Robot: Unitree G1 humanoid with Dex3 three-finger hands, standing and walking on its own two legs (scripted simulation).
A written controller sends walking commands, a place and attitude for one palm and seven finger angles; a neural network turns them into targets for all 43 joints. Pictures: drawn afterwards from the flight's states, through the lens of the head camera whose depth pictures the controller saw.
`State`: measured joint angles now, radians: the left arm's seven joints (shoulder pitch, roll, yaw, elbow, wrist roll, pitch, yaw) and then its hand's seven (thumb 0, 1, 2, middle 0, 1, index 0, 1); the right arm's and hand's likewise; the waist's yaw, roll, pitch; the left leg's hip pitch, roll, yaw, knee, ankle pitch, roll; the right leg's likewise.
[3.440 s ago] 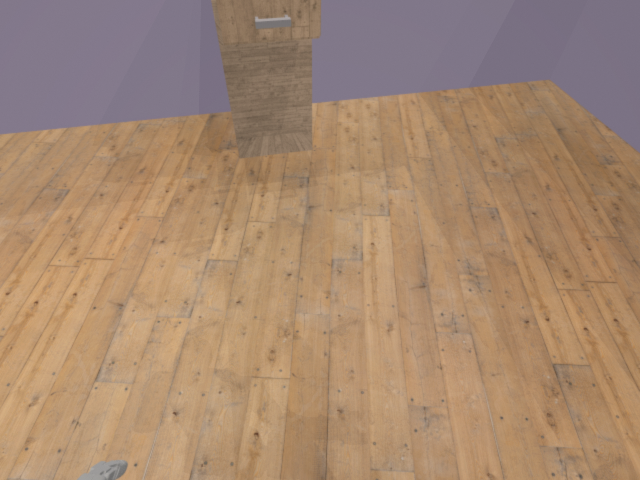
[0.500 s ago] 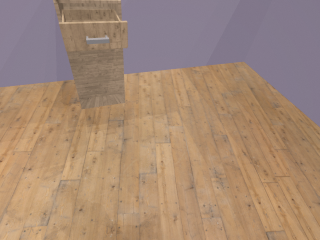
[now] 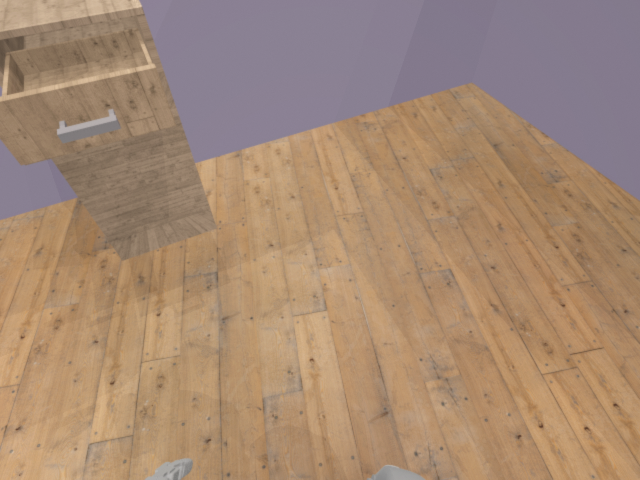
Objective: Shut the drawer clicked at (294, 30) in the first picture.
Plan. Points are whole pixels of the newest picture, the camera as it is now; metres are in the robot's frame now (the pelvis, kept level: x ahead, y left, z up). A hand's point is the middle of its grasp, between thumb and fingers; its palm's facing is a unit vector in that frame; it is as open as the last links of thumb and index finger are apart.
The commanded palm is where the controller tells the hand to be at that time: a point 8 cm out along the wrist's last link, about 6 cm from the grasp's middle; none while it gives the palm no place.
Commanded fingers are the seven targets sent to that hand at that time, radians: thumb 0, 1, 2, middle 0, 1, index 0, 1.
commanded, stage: walk to a spot facing it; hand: left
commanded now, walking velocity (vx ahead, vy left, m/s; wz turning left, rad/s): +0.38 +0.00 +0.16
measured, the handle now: (88, 124) +0.76 +0.50 +0.01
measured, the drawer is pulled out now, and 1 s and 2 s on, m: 0.29 0.29 0.29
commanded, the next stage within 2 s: turn to face it in 0.44 s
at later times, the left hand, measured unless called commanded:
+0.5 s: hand out of the picture +0.11 +0.21 -0.17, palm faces +0.18 -0.97 -0.13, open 7.4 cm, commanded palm none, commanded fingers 0.00 0.90 0.90 -0.20 -0.30 -0.20 -0.30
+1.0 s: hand (202, 317) +0.39 +0.22 -0.13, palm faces +0.26 -0.94 -0.23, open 7.4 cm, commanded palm none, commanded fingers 0.00 0.90 0.90 -0.20 -0.30 -0.20 -0.30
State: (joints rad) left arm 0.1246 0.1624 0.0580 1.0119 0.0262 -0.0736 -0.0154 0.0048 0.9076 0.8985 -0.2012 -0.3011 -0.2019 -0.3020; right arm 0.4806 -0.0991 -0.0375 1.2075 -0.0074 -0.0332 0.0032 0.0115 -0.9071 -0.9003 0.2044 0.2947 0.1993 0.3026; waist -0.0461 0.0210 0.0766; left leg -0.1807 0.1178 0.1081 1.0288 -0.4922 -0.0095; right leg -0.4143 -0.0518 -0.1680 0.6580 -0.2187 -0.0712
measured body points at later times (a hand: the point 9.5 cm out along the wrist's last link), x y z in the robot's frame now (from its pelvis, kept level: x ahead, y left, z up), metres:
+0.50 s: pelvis +0.21 +0.05 +0.00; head +0.22 +0.08 +0.45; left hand +0.11 +0.26 -0.16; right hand +0.35 -0.17 -0.12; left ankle +0.27 +0.15 -0.72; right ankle +0.11 -0.09 -0.66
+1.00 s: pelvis +0.33 +0.03 +0.02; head +0.36 +0.00 +0.47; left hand +0.38 +0.27 -0.11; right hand +0.38 -0.19 -0.15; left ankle +0.26 +0.14 -0.65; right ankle +0.37 -0.06 -0.72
